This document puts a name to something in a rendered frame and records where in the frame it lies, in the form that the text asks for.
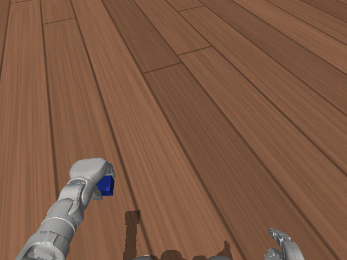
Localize left robot hand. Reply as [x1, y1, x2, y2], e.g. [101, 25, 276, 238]
[69, 158, 115, 200]

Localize left robot arm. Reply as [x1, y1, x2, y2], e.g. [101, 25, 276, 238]
[14, 176, 94, 260]

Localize small box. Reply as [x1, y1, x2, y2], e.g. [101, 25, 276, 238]
[96, 175, 114, 196]

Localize right robot hand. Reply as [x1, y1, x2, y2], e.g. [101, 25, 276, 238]
[264, 228, 305, 260]

